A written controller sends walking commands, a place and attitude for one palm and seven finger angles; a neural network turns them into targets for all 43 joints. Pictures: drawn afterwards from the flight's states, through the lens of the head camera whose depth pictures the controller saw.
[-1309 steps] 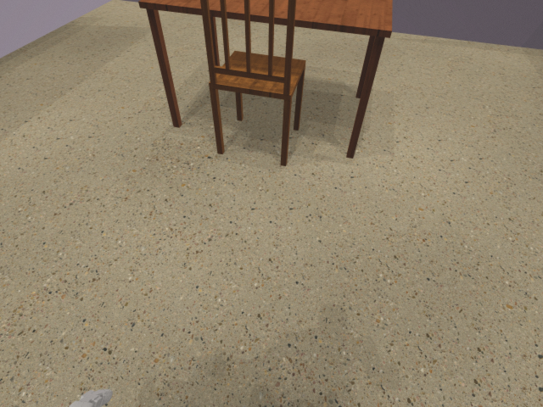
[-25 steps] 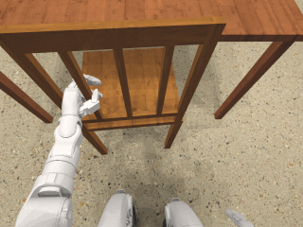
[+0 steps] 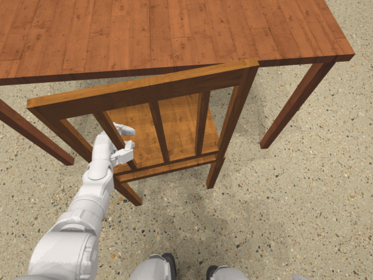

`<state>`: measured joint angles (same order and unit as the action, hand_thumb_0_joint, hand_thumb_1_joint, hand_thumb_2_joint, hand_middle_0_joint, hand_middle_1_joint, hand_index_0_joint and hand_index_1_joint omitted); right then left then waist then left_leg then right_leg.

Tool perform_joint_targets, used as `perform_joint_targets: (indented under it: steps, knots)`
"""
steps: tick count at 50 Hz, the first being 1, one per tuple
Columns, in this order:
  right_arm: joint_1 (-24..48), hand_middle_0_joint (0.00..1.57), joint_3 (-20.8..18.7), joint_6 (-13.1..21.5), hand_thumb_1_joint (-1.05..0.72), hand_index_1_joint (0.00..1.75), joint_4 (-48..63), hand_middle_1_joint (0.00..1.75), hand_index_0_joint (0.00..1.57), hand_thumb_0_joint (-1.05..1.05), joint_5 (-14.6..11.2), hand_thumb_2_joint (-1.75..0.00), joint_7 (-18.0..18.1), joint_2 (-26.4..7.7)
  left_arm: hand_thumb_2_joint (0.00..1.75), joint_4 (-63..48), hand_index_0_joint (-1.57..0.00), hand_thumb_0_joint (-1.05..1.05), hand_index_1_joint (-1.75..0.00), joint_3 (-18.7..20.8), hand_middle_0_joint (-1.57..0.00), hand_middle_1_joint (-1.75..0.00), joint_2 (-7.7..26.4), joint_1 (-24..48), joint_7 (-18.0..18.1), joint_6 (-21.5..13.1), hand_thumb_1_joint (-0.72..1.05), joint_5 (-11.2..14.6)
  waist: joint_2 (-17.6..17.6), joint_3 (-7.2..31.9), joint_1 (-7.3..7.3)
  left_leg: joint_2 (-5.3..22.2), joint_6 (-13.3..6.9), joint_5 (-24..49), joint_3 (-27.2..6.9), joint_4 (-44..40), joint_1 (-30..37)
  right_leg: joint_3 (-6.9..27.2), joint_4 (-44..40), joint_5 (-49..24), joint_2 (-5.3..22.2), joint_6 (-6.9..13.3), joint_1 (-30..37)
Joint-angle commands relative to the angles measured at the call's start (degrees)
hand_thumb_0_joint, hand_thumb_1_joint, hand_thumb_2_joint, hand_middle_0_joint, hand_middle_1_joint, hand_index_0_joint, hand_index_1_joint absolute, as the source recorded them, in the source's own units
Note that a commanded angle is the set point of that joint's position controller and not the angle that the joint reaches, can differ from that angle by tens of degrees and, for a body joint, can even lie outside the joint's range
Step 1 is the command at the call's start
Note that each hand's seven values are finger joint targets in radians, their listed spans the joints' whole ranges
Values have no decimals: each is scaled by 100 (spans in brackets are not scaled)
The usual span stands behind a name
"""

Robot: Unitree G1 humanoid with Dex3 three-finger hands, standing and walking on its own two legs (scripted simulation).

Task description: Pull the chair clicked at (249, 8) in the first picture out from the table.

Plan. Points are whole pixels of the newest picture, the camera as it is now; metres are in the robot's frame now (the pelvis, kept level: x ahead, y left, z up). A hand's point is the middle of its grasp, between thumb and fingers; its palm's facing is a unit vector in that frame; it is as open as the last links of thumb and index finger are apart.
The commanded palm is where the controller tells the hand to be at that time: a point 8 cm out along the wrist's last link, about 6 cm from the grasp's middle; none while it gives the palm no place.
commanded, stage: step backward, pulling the chair out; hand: left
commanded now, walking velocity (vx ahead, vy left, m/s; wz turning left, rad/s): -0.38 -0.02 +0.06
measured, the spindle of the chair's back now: (161, 136) +0.44 +0.06 -0.07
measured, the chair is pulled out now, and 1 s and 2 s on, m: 0.05 0.19 0.38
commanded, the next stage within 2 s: none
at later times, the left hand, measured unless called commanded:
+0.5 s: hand (133, 199) +0.28 +0.12 -0.06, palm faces +0.02 -0.99 -0.16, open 5.1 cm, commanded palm +0.29 +0.17 -0.06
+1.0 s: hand (129, 212) +0.26 +0.12 -0.06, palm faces +0.02 -0.99 -0.17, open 5.1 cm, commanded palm +0.26 +0.17 -0.06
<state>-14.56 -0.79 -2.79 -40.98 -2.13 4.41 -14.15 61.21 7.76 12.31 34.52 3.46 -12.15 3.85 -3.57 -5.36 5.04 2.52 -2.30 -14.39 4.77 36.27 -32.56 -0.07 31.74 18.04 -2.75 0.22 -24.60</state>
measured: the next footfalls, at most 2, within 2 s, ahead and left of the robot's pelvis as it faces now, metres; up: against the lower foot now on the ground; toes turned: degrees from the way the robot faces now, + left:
right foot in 1.04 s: -0.07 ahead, -0.14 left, +0.00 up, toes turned +0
left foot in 1.38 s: -0.19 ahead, +0.13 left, +0.00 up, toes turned +2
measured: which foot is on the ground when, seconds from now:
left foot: down 0.00-1.00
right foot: down 0.00-0.88, up 0.90-1.00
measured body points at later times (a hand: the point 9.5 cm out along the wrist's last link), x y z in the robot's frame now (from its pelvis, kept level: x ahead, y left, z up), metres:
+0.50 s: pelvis -0.09 -0.01 -0.01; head +0.00 -0.02 +0.43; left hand +0.28 +0.17 -0.05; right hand +0.01 -0.29 -0.13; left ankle +0.03 +0.09 -0.73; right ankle -0.03 -0.12 -0.72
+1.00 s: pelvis -0.12 -0.01 +0.00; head -0.02 +0.00 +0.43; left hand +0.25 +0.18 -0.05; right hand -0.02 -0.26 -0.13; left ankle -0.08 +0.11 -0.73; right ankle -0.08 -0.13 -0.72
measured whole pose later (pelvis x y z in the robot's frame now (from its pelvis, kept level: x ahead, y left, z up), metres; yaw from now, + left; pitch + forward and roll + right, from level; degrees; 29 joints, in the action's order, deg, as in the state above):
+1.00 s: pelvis -0.12 -0.01 +0.00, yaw +0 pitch +4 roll +0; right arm -10.7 0.0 3.9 -44.6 -1.0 5.5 -12.6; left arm 62.5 2.1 10.8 33.3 5.2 -13.0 2.2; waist 0.7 -9.0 2.2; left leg -0.5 -0.4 -14.7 -0.5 36.5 -25.3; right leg 0.7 39.2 18.7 0.4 0.1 -26.1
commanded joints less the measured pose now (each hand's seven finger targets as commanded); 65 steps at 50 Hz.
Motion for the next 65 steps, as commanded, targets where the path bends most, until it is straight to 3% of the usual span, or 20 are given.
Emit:
perform_joint_targets:
  steps: [1, 5, 12, 20, 24, 28, 31, 33, 37, 39, 41, 43, 47, 51, 55, 57, 58, 59, 61, 65]
  knots:
    - [-608, 20, -327, 134, -90, 30, 426, 30, 20, 0, -44, -90, 168, -921, 90, -1286, -50, 0, -145, 14, -50, -145, 1311, 1461, 58, -417, 90, -316, 142, 3580, -58, 646, 107, 3872, -788, 151, 2447, 436, -128, -4445, 777, -8, 1265]
    - [-417, 20, -301, 199, -90, 30, 370, 30, 20, 0, -106, -90, 204, -914, 90, -1338, -50, 0, -145, -151, -50, -145, 1309, 1643, 136, -405, 90, -314, -186, 3382, -65, 508, 172, 2755, -657, -41, 2080, 569, -179, -4259, 1000, -59, 1335]
    - [-220, 20, -303, 343, -90, 30, 263, 30, 20, 0, -133, -90, 239, -929, 90, -1214, -50, 0, -145, -302, -50, -145, 1235, 1655, 221, -332, 90, -234, -325, 3040, -106, 612, 59, 2442, -935, -336, 2245, 384, -200, -2371, 735, -136, 656]
    - [43, 20, -253, 741, -90, 30, 327, 30, 20, 0, -99, -90, 306, -897, 90, -1147, -50, 0, -145, -564, -50, -145, 958, 1853, 247, -441, 90, -132, -409, 2308, -164, 823, -94, -362, -1374, -1101, 1822, 368, -157, 438, 543, 5, 168]
    - [101, 20, -203, 898, -90, 30, 310, 30, 20, 0, -60, -90, 342, -891, 90, -1181, -50, 0, -145, -592, -50, -145, 926, 1877, 267, -483, 90, -122, -444, 2149, -228, 1011, -178, -1273, -1660, -1363, 1551, 387, 119, 778, 504, 69, 219]
    - [29, 20, -197, 1007, -90, 30, 246, 30, 20, 0, -50, -90, 366, -877, 90, -1155, -50, 0, -145, -541, -50, -145, 1067, 1815, 311, -566, 90, -145, 163, 2023, -213, 606, -10, -1086, -1143, -671, 1531, 846, -588, 998, 841, 145, 129]
    - [-23, 20, -237, 1023, -90, 30, 151, 30, 20, 0, -60, -90, 363, -882, 90, -955, -50, 0, -145, -442, -50, -145, 1282, 1538, 387, -594, 90, -242, 764, 1922, -216, -46, 357, -891, -646, 704, 1919, 1723, -1616, 1590, 1713, 512, -500]
    - [21, 20, -193, 992, -90, 30, 54, 30, 20, 0, -49, -90, 321, -809, 90, -887, -50, 0, -145, -487, -50, -145, 1151, 1447, 421, -572, 90, -281, 934, 1928, -232, -162, 392, -707, -700, 1119, 1751, 1670, -1568, 532, 1993, 610, -166]
    - [36, 20, -157, 1017, -90, 30, -101, 30, 20, 0, -33, -90, 321, -879, 90, -916, -50, 0, -145, -308, -50, -145, 1243, 1279, 426, -582, 90, -296, 705, 2051, -252, -14, 360, -20, -979, -64, 1472, 1051, -626, -1952, 1758, 439, 892]
    - [-37, 20, -195, 1003, -90, 30, -55, 30, 20, 0, -14, -90, 342, -990, 90, -975, -50, 0, -145, -385, -50, -145, 1039, 1213, 379, -620, 90, -297, 290, 2162, -296, 516, 146, 1997, -1406, -764, 1695, 462, 19, -2360, 1021, 45, 950]
    - [-129, 20, -217, 918, -90, 30, -41, 30, 20, 0, 3, -90, 318, -960, 90, -903, -50, 0, -145, -447, -50, -145, 865, 1268, 323, -582, 90, -323, 150, 2402, -307, 862, -14, 3776, -1646, -406, 2205, 341, 307, -2937, 722, -40, 779]
    - [-74, 20, -192, 824, -90, 30, -1, 30, 20, 0, 81, -90, 277, -800, 90, -1298, -50, 0, -145, -646, -50, -145, 616, 1741, 238, -613, 90, -330, -511, 2869, -236, 1127, -81, 4684, -1905, -446, 2698, 282, 799, -1656, 679, -41, 639]
    - [-105, 20, -217, 754, -90, 30, 9, 30, 20, 0, 145, -90, 183, -732, 90, -1181, -50, 0, -145, -535, -50, -145, 635, 1943, 240, -577, 90, -343, -980, 2689, -227, 1464, -300, 4713, -2080, -564, 3175, 259, 1141, 466, 472, 8, -44]
    - [-207, 20, -232, 798, -90, 30, -89, 30, 20, 0, 157, -90, 130, -772, 90, -970, -50, 0, -145, -285, -50, -145, 930, 1922, 268, -628, 90, -416, -777, 2603, -183, 1364, -278, 4949, -1914, -131, 3069, 273, 400, -615, 504, 7, 381]
    - [-155, 20, -322, 806, -90, 30, -56, 30, 20, 0, 41, -90, 139, -796, 90, -911, -50, 0, -145, -122, -50, -145, 1172, 1842, 240, -671, 90, -388, -181, 2936, -181, 817, 184, 3151, -1319, 249, 1889, 530, -108, -3089, 893, 135, 1451]
    - [-87, 20, -319, 799, -90, 30, 55, 30, 20, 0, -42, -90, 201, -761, 90, -872, -50, 0, -145, 4, -50, -145, 1474, 1664, 258, -607, 90, -340, 585, 3123, -181, 217, 465, 829, -928, 932, 1220, 1310, -180, -4445, 1745, 486, 2057]
    - [123, 20, -289, 821, -90, 30, 108, 30, 20, 0, -57, -90, 201, -742, 90, -933, -50, 0, -145, -63, -50, -145, 1465, 1775, 258, -536, 90, -336, 743, 2971, -237, -46, 523, -822, -953, 1366, 821, 1567, -387, -4637, 2165, 660, 2083]
    - [304, 20, -267, 848, -90, 30, 139, 30, 20, 0, -54, -90, 203, -753, 90, -909, -50, 0, -145, -35, -50, -145, 1511, 1767, 262, -449, 90, -336, 709, 2828, -333, -155, 517, -1407, -1091, 1784, 536, 1683, -528, -4186, 2383, 736, 1979]
    - [398, 20, -239, 849, -90, 30, 103, 30, 20, 0, -3, -90, 203, -835, 90, -958, -50, 0, -145, 45, -50, -145, 1600, 1638, 302, -312, 90, -309, 398, 2654, -415, -131, 506, -1547, -1295, 2050, 477, 1661, -592, -3613, 2537, 909, 1846]
    - [111, 20, -179, 829, -90, 30, -36, 30, 20, 0, -29, -90, 244, -845, 90, -1072, -50, 0, -145, -140, -50, -145, 1195, 1605, 290, -128, 90, -218, 895, 2787, -255, -38, 487, -936, -1131, 342, 788, 1030, -117, -4779, 2183, 554, 2481]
